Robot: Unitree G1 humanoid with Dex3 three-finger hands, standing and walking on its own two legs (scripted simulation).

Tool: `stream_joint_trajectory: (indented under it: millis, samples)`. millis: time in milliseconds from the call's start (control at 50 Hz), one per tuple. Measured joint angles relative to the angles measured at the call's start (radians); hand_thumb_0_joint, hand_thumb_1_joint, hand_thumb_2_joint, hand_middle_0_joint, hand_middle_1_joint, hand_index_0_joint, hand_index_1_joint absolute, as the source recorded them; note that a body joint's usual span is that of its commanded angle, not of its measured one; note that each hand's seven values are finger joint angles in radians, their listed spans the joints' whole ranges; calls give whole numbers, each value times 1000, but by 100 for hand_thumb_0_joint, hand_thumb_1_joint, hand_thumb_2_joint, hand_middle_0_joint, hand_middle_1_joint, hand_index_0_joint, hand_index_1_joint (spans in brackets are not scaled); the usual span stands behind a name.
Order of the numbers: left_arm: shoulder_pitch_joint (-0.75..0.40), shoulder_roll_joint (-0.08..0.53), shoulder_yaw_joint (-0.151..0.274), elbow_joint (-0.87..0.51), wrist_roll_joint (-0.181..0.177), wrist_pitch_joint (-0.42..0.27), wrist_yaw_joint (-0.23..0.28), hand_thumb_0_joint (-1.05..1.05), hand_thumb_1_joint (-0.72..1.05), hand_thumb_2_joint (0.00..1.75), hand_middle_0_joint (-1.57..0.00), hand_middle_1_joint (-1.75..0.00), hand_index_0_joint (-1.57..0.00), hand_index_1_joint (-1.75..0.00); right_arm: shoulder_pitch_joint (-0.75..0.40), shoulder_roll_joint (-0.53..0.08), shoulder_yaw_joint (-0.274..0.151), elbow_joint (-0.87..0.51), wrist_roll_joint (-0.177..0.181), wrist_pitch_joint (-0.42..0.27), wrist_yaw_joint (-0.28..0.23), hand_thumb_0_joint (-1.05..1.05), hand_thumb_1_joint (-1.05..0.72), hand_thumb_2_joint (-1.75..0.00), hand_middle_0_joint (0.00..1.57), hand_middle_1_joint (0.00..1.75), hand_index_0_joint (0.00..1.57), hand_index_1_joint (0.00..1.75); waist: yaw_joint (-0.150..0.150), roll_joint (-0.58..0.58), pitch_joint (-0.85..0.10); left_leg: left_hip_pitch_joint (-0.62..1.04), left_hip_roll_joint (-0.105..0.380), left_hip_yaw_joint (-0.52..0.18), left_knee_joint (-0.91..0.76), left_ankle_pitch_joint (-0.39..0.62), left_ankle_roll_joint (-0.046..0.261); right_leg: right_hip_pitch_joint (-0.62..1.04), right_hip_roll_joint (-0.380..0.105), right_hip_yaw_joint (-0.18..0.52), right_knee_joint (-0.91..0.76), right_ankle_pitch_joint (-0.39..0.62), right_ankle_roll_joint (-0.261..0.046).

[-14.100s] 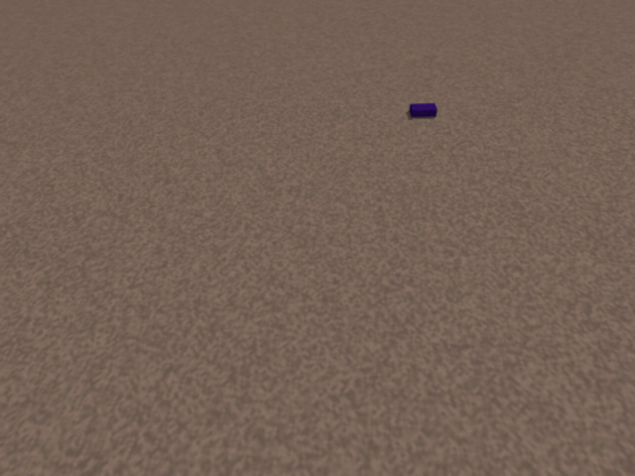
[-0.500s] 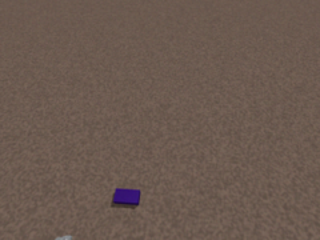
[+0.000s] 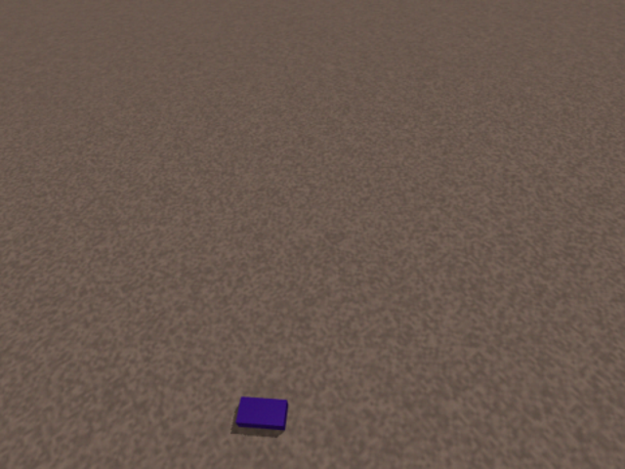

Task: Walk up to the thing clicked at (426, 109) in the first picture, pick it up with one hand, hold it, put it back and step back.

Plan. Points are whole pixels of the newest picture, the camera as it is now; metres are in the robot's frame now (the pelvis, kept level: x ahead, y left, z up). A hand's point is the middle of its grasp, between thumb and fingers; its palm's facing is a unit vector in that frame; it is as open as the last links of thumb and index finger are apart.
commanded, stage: walk up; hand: left
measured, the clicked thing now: (262, 413) +0.42 +0.24 -0.76
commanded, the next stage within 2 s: stand in 0.60 s
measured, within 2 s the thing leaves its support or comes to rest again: neither
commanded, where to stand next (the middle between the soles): +0.03 +0.00 m, yaw +0 degrees
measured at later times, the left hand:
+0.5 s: hand out of the picture +0.09 +0.26 -0.16, palm faces -0.01 -0.95 -0.32, open 7.4 cm
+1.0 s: hand out of the picture +0.09 +0.27 -0.15, palm faces -0.03 -0.94 -0.35, open 7.4 cm
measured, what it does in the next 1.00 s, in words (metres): stands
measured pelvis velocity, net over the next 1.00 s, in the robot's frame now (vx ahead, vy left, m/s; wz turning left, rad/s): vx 0.01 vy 0.02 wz -0.01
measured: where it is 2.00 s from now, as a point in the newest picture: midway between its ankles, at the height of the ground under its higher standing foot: outside the picture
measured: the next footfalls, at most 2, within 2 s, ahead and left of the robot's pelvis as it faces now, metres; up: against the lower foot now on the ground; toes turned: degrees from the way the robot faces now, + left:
none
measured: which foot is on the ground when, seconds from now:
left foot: down 0.00-1.00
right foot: down 0.00-1.00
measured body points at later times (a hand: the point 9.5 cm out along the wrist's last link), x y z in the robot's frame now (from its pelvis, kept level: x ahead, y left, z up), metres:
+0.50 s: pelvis +0.00 +0.01 +0.00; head +0.01 +0.01 +0.45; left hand +0.09 +0.31 -0.13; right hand +0.07 -0.29 -0.13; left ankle +0.00 +0.13 -0.75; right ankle +0.00 -0.09 -0.75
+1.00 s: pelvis +0.01 +0.02 +0.00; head +0.02 +0.01 +0.45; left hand +0.09 +0.32 -0.13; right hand +0.09 -0.28 -0.13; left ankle +0.00 +0.13 -0.75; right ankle +0.00 -0.09 -0.75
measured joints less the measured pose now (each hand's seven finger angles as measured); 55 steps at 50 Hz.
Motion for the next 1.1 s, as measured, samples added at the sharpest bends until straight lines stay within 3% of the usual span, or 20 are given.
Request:
stream_joint_trajectory:
  millis: [400, 1100]
  samples:
    - [-12, -19, -1, 47, 3, 10, -3, 1, 91, 89, -20, -29, -21, -30, 18, 12, -4, 57, -5, 0, -4, 1, -90, -90, 20, 30, 20, 30, -17, -30, 0, 12, -6, 13, -35, 17, 10, 11, -5, 13, -41, 24, 11]
    - [13, -10, -30, 46, 6, -6, 10, 1, 91, 89, -20, -29, -21, -30, 5, 4, 1, 54, -6, 4, 0, 0, -90, -90, 20, 30, 20, 30, -13, -12, -8, 36, -22, 17, -60, 8, 22, 24, -22, 18, -42, 3, 25]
